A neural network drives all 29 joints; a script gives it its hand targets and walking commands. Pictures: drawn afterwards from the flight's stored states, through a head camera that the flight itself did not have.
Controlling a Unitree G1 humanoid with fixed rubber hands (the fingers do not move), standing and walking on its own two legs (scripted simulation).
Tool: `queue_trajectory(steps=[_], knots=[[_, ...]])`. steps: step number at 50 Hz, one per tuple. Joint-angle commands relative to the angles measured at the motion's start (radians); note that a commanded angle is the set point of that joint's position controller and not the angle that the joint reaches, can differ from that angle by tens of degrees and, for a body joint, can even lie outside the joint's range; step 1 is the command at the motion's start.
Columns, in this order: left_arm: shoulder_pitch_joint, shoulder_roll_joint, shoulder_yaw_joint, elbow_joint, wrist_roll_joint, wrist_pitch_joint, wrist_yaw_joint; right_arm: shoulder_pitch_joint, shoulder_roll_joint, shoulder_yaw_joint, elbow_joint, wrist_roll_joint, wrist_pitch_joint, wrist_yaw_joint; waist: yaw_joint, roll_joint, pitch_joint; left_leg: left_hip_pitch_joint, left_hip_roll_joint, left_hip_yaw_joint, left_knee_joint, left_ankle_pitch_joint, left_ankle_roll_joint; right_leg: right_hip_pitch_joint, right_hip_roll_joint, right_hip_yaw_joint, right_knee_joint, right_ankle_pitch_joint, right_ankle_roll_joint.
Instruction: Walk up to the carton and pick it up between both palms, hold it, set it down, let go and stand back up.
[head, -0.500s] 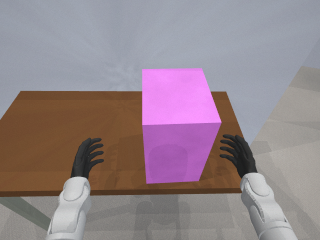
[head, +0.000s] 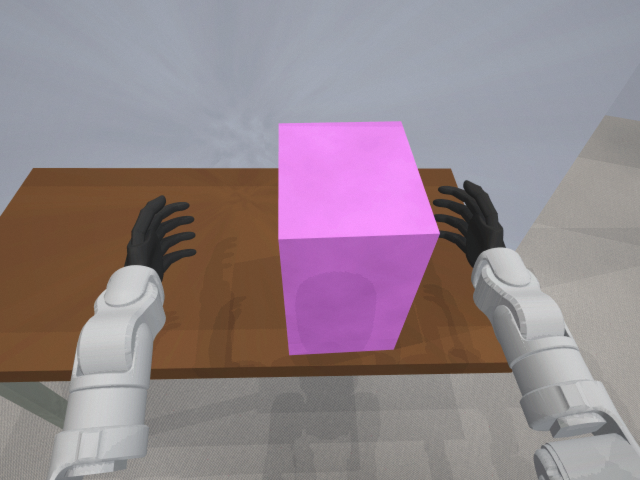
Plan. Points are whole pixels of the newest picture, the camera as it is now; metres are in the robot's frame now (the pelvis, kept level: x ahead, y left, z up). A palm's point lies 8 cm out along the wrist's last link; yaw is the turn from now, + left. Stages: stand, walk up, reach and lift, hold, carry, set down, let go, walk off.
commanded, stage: reach and lift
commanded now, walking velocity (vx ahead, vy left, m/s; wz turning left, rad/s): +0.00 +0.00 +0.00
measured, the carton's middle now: (341, 246) +0.44 -0.02 +0.01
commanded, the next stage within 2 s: none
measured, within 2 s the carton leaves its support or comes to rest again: neither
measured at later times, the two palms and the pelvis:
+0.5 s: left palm (137, 190) +0.40 +0.23 +0.16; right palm (479, 170) +0.43 -0.18 +0.17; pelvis +0.00 +0.00 +0.00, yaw +1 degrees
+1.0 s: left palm (151, 164) +0.44 +0.22 +0.17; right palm (461, 144) +0.47 -0.16 +0.18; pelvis +0.00 +0.00 +0.00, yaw +2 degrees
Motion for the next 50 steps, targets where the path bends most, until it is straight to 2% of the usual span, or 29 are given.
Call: queue_trajectory(steps=[1, 2, 5, 7, 9, 11, 13, 16, 18, 19, 20, 23, 26, 29, 32, 33, 35, 40, 41, 42, 44, 45, 46, 47, 50], knots=[[-0.376, 0.122, 0.038, -0.155, 0.002, -0.015, 0.012, -0.385, -0.156, -0.060, -0.141, 0.012, -0.020, 0.010, 0.000, 0.017, -0.408, 0.306, -0.059, -0.066, 0.050, 0.233, 0.018, -0.067, 0.035, 0.015, -0.028, 0.263, 0.053], [-0.421, 0.139, 0.040, -0.186, -0.005, -0.012, 0.017, -0.433, -0.171, -0.063, -0.169, 0.021, -0.023, 0.012, 0.004, 0.029, -0.452, 0.311, -0.060, -0.065, 0.064, 0.263, 0.014, -0.064, 0.038, 0.010, -0.024, 0.288, 0.053], [-0.465, 0.135, 0.031, -0.124, -0.011, 0.023, 0.010, -0.480, -0.198, -0.063, -0.108, 0.030, -0.004, 0.016, -0.015, 0.025, -0.467, 0.327, -0.058, -0.074, 0.078, 0.291, 0.007, -0.086, 0.043, 0.003, -0.024, 0.319, 0.052], [-0.504, 0.156, 0.043, -0.083, 0.002, 0.038, 0.009, -0.510, -0.196, -0.058, -0.059, 0.034, 0.012, 0.012, -0.010, 0.028, -0.461, 0.301, -0.063, -0.072, 0.076, 0.261, 0.012, -0.078, 0.036, 0.007, -0.018, 0.325, 0.058], [-0.568, 0.172, 0.049, -0.101, -0.006, 0.039, 0.018, -0.572, -0.209, -0.060, -0.066, 0.047, 0.015, 0.015, 0.002, 0.036, -0.500, 0.285, -0.061, -0.070, 0.073, 0.251, 0.010, -0.065, 0.040, 0.002, -0.007, 0.316, 0.061], [-0.605, 0.177, 0.042, -0.051, -0.018, 0.040, 0.021, -0.616, -0.203, -0.054, -0.032, 0.046, 0.021, 0.021, 0.001, 0.024, -0.497, 0.264, -0.059, -0.071, 0.075, 0.232, 0.019, -0.075, 0.035, 0.005, -0.008, 0.302, 0.063], [-0.645, 0.185, 0.038, -0.024, -0.017, 0.042, 0.028, -0.663, -0.212, -0.044, 0.007, 0.061, 0.027, 0.024, 0.006, 0.036, -0.510, 0.267, -0.060, -0.075, 0.075, 0.234, 0.016, -0.076, 0.035, 0.005, -0.006, 0.307, 0.064], [-0.682, 0.204, 0.043, 0.063, -0.014, 0.044, 0.028, -0.706, -0.226, -0.032, 0.083, 0.068, 0.037, 0.027, 0.005, 0.018, -0.525, 0.264, -0.059, -0.079, 0.080, 0.240, 0.021, -0.070, 0.035, 0.010, -0.003, 0.338, 0.069], [-0.744, 0.210, 0.032, 0.101, -0.017, 0.042, 0.033, -0.760, -0.234, -0.036, 0.133, 0.071, 0.044, 0.031, 0.003, 0.017, -0.524, 0.255, -0.056, -0.084, 0.073, 0.224, 0.017, -0.084, 0.037, 0.003, -0.007, 0.316, 0.068], [-0.759, 0.203, 0.022, 0.136, -0.014, 0.045, 0.033, -0.773, -0.226, -0.027, 0.176, 0.072, 0.050, 0.031, 0.002, 0.030, -0.505, 0.253, -0.056, -0.084, 0.075, 0.227, 0.013, -0.088, 0.037, 0.004, -0.009, 0.326, 0.065], [-0.778, 0.203, 0.018, 0.119, -0.022, 0.043, 0.034, -0.795, -0.241, -0.036, 0.172, 0.076, 0.046, 0.034, -0.003, 0.028, -0.535, 0.265, -0.054, -0.086, 0.079, 0.248, 0.006, -0.085, 0.041, 0.000, -0.009, 0.344, 0.063], [-0.872, 0.226, 0.008, 0.167, -0.034, 0.031, 0.037, -0.877, -0.245, -0.039, 0.207, 0.076, 0.041, 0.033, -0.008, 0.040, -0.582, 0.249, -0.058, -0.083, 0.086, 0.237, 0.006, -0.074, 0.033, 0.001, -0.005, 0.362, 0.071], [-0.960, 0.228, -0.021, 0.168, -0.046, 0.017, 0.048, -0.945, -0.262, -0.063, 0.270, 0.076, 0.034, 0.034, -0.021, 0.085, -0.627, 0.282, -0.049, -0.094, 0.104, 0.268, -0.018, -0.121, 0.044, -0.021, -0.003, 0.350, 0.061], [-0.960, 0.233, -0.022, 0.212, -0.038, 0.031, 0.054, -0.978, -0.281, -0.040, 0.307, 0.092, 0.028, 0.038, -0.010, 0.077, -0.650, 0.317, -0.049, -0.096, 0.126, 0.343, -0.021, -0.118, 0.050, -0.028, -0.004, 0.399, 0.060], [-0.990, 0.244, -0.011, 0.291, -0.023, 0.048, 0.049, -1.025, -0.290, -0.017, 0.383, 0.098, 0.044, 0.038, -0.004, 0.046, -0.604, 0.270, -0.051, -0.095, 0.105, 0.291, -0.010, -0.101, 0.049, -0.024, -0.008, 0.365, 0.068], [-0.999, 0.245, -0.012, 0.309, -0.034, 0.042, 0.049, -1.047, -0.277, -0.002, 0.382, 0.103, 0.045, 0.039, 0.007, 0.014, -0.601, 0.244, -0.052, -0.092, 0.094, 0.267, 0.001, -0.088, 0.046, -0.022, -0.009, 0.362, 0.075], [-1.052, 0.261, -0.024, 0.340, -0.049, 0.019, 0.050, -1.095, -0.264, 0.002, 0.381, 0.104, 0.041, 0.033, 0.002, 0.009, -0.625, 0.205, -0.060, -0.086, 0.091, 0.236, 0.007, -0.066, 0.036, -0.014, 0.001, 0.390, 0.088], [-1.109, 0.263, -0.032, 0.465, -0.037, -0.032, 0.054, -1.124, -0.242, 0.034, 0.509, 0.120, 0.038, 0.036, 0.013, 0.035, -0.623, 0.166, -0.057, -0.090, 0.085, 0.227, 0.008, -0.063, 0.029, -0.002, 0.005, 0.385, 0.077], [-1.108, 0.251, -0.044, 0.466, -0.040, -0.040, 0.053, -1.124, -0.242, 0.028, 0.507, 0.116, 0.030, 0.035, 0.005, 0.039, -0.637, 0.185, -0.055, -0.089, 0.093, 0.251, 0.000, -0.066, 0.034, -0.010, 0.006, 0.410, 0.075], [-1.102, 0.248, -0.043, 0.498, -0.045, -0.048, 0.047, -1.134, -0.246, 0.026, 0.523, 0.109, 0.026, 0.032, -0.002, 0.016, -0.624, 0.186, -0.055, -0.091, 0.096, 0.259, 0.000, -0.065, 0.036, -0.012, 0.003, 0.421, 0.078], [-1.101, 0.236, -0.060, 0.537, -0.047, -0.071, 0.034, -1.127, -0.235, 0.026, 0.556, 0.104, 0.013, 0.029, -0.012, 0.022, -0.626, 0.198, -0.056, -0.096, 0.102, 0.284, -0.006, -0.071, 0.037, -0.013, 0.003, 0.448, 0.081], [-1.088, 0.236, -0.056, 0.543, -0.045, -0.082, 0.031, -1.121, -0.236, 0.026, 0.547, 0.102, 0.001, 0.025, -0.010, 0.018, -0.633, 0.204, -0.056, -0.091, 0.104, 0.297, -0.009, -0.061, 0.040, -0.018, 0.004, 0.458, 0.081], [-1.053, 0.221, -0.054, 0.583, -0.025, -0.098, 0.025, -1.081, -0.214, 0.037, 0.594, 0.096, -0.007, 0.021, -0.010, 0.025, -0.603, 0.197, -0.057, -0.092, 0.106, 0.305, -0.010, -0.055, 0.038, -0.017, 0.004, 0.461, 0.081], [-1.057, 0.230, -0.042, 0.528, -0.010, -0.115, 0.025, -1.078, -0.217, 0.030, 0.562, 0.095, -0.025, 0.018, -0.002, 0.049, -0.648, 0.209, -0.059, -0.087, 0.111, 0.342, -0.017, -0.040, 0.041, -0.021, 0.009, 0.500, 0.080], [-0.990, 0.200, -0.025, 0.564, 0.023, -0.159, 0.014, -1.017, -0.176, 0.036, 0.588, 0.075, -0.060, 0.011, 0.004, 0.050, -0.608, 0.200, -0.061, -0.086, 0.114, 0.357, -0.017, -0.023, 0.042, -0.022, 0.011, 0.497, 0.078]])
